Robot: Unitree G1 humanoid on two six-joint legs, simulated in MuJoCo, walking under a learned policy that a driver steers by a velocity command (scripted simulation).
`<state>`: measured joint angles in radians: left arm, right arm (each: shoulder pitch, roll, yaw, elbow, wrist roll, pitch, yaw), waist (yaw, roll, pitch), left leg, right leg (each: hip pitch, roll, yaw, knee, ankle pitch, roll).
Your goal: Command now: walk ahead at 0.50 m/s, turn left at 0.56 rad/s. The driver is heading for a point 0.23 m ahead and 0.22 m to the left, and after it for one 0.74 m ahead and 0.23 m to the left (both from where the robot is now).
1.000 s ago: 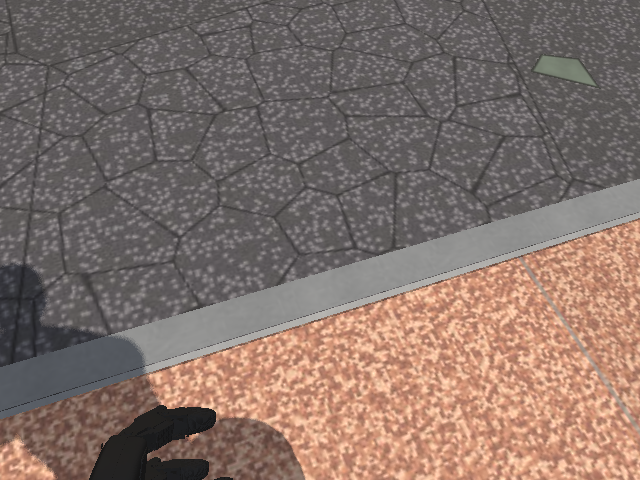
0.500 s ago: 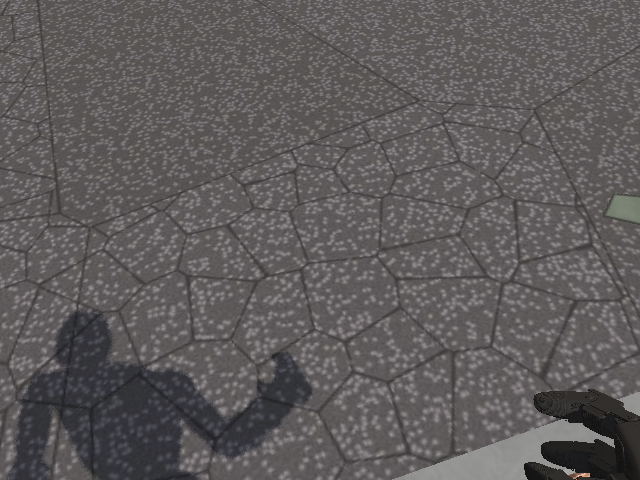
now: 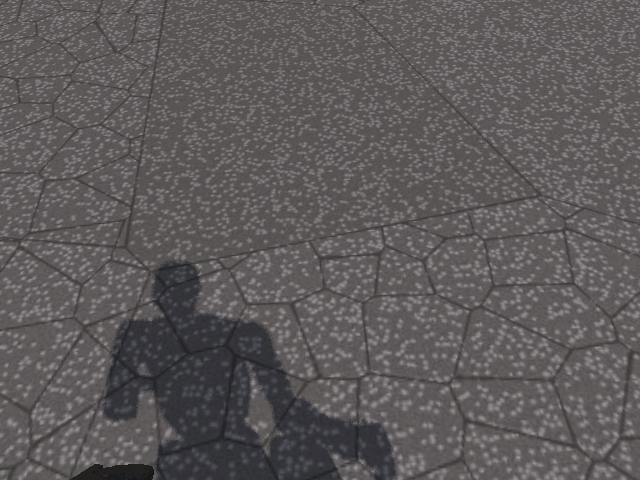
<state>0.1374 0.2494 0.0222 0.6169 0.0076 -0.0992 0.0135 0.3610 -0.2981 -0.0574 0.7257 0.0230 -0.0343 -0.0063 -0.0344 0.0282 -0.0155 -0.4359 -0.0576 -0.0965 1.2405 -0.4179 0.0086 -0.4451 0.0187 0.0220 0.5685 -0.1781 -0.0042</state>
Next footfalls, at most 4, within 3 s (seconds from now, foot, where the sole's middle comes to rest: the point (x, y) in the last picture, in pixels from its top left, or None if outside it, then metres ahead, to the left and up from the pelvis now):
0.38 left None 0.32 0.19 -0.76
0.82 right None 0.42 -0.01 -0.76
1.10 left None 0.25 0.20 -0.76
2.40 left None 0.50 0.29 -0.76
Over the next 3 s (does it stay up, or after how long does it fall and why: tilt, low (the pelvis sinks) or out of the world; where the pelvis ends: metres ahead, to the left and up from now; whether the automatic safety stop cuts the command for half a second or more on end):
stays up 0.57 0.16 0.02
